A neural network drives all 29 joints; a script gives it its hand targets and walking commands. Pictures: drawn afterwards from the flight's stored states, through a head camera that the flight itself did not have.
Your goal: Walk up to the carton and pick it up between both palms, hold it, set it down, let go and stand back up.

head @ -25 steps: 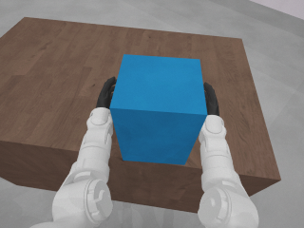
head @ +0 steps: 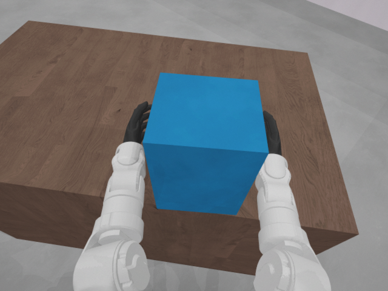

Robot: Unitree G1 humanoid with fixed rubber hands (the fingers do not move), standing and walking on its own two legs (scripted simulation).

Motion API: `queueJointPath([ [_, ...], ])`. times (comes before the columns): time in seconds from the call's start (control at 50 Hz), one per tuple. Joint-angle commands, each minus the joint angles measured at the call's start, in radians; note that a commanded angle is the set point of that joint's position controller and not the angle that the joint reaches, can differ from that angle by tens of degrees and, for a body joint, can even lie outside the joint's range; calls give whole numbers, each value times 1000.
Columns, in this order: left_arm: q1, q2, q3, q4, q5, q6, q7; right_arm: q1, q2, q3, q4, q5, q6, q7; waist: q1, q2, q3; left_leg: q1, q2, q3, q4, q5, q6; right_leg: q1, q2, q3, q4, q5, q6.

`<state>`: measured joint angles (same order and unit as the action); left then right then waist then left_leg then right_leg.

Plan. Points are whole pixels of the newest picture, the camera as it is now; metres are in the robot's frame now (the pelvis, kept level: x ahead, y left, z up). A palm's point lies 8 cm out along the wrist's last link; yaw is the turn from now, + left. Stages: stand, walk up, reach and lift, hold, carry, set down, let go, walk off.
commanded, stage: reach and lift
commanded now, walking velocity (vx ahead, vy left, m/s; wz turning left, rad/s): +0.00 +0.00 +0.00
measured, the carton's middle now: (202, 151) +0.40 -0.03 +0.05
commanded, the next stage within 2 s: none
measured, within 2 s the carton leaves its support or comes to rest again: leaves its support in 0.78 s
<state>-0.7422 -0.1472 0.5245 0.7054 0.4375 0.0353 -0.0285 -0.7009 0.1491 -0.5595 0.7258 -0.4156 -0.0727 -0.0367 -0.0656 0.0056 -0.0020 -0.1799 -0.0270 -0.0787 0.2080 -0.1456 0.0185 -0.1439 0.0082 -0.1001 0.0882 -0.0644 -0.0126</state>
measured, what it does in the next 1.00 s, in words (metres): stands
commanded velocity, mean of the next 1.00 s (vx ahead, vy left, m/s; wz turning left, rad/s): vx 0.00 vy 0.00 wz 0.00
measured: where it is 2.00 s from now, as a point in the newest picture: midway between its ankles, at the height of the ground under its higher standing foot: outside the picture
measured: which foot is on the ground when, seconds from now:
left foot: down 0.00-1.00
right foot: down 0.00-1.00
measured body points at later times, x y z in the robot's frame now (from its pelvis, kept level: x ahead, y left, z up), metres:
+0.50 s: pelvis +0.00 +0.00 +0.00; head +0.06 +0.00 +0.45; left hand +0.43 +0.11 +0.07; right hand +0.40 -0.18 +0.07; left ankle -0.04 +0.11 -0.75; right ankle -0.02 -0.11 -0.75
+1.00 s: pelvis +0.00 +0.00 +0.00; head +0.03 +0.01 +0.45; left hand +0.43 +0.10 +0.10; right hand +0.40 -0.19 +0.10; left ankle -0.04 +0.11 -0.75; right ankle -0.02 -0.11 -0.75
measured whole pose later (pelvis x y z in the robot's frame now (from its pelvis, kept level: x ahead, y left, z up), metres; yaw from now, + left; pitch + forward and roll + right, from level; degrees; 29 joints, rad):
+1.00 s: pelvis +0.00 +0.00 +0.00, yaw +0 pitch +11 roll +0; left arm -0.79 -0.12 0.57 0.92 0.46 -0.21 0.01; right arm -0.73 0.11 -0.64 0.93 -0.54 -0.37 -0.11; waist -0.08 -0.01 -0.13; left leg -0.22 -0.03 -0.07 0.11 -0.08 0.01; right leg -0.19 0.01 -0.10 0.02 -0.02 -0.02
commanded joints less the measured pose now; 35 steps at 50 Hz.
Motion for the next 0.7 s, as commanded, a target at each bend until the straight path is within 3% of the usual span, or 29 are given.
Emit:
queueJointPath([
  [0.0, -410, -342, -256, -4, 10, 2, -91, -437, 303, 243, -13, -26, -35, 102, 3, 52, -475, 48, 23, 8, 21, 450, -66, 339, 1, -3, 124, 520, 25],
  [0.02, -407, -336, -253, 11, 8, 11, -94, -441, 302, 237, -9, -30, -29, 106, 7, 36, -455, 65, 27, 0, 15, 422, -69, 316, 3, -3, 114, 482, 24],
  [0.04, -420, -335, -266, 2, -10, 13, -97, -443, 291, 241, -24, -28, -30, 108, -10, 43, -456, 61, 30, 8, 25, 440, -66, 309, 4, -10, 113, 492, 27],
  [0.08, -421, -335, -266, 11, -13, 11, -99, -436, 300, 249, -4, -28, -29, 106, -13, 12, -456, 50, 24, 13, 27, 434, -61, 333, 5, -8, 126, 521, 32],
  [0.18, -444, -315, -245, 29, 0, 17, -101, -465, 321, 252, -7, -46, -17, 100, -1, 12, -465, -39, 19, 12, -6, 333, -35, 381, -10, 9, 143, 509, 38],
  [0.26, -461, -332, -256, -5, 1, -4, -89, -475, 327, 249, -22, -49, -44, 101, -2, 22, -532, -16, 23, 11, 1, 391, -41, 379, -6, 7, 144, 540, 28],
  [0.3, -428, -335, -245, 47, 6, 5, -94, -455, 318, 260, 5, -46, -40, 101, 3, 16, -469, -24, 25, 6, 2, 397, -42, 384, -6, 7, 140, 526, 29],
  [0.32, -448, -343, -263, 29, -10, -1, -95, -445, 322, 266, 6, -35, -45, 96, -14, 2, -488, -19, 28, 9, 7, 399, -38, 387, -6, 14, 136, 536, 28],
  [0.34, -433, -347, -255, 43, -7, -3, -96, -463, 334, 273, -12, -32, -52, 93, 0, 7, -476, -32, 20, 12, 7, 402, -38, 402, -8, 9, 145, 561, 29],
  [0.42, -455, -343, -273, 6, -16, -17, -91, -483, 312, 261, -17, -32, -68, 89, -9, 19, -525, -32, 22, 6, 5, 413, -46, 398, -7, 12, 144, 568, 23],
  [0.5, -491, -341, -269, 36, -10, -64, -78, -506, 329, 281, 10, -25, -110, 89, 5, 19, -565, -49, 17, 17, -6, 416, -40, 424, -8, 8, 158, 595, 37],
  [0.52, -550, -357, -310, 72, -52, -73, -80, -602, 336, 219, -28, -68, -113, 84, -60, 45, -646, 8, 21, -3, -6, 338, -67, 340, 3, -26, 137, 535, 43],
  [0.54, -547, -359, -298, 68, -41, -78, -77, -574, 333, 209, -10, -82, -104, 85, -42, 60, -619, 63, 16, 6, 8, 350, -79, 312, 8, -25, 119, 511, 35],
  [0.56, -557, -356, -296, 78, -40, -81, -76, -581, 337, 212, -16, -84, -105, 84, -48, 48, -612, 72, 18, 5, 13, 359, -81, 300, 10, -25, 114, 509, 35],
  [0.68, -659, -398, -314, 81, -39, -172, -56, -637, 395, 267, 16, -108, -202, 68, -47, 11, -715, -17, 15, 16, 16, 469, -63, 430, 5, 4, 155, 696, 37],
])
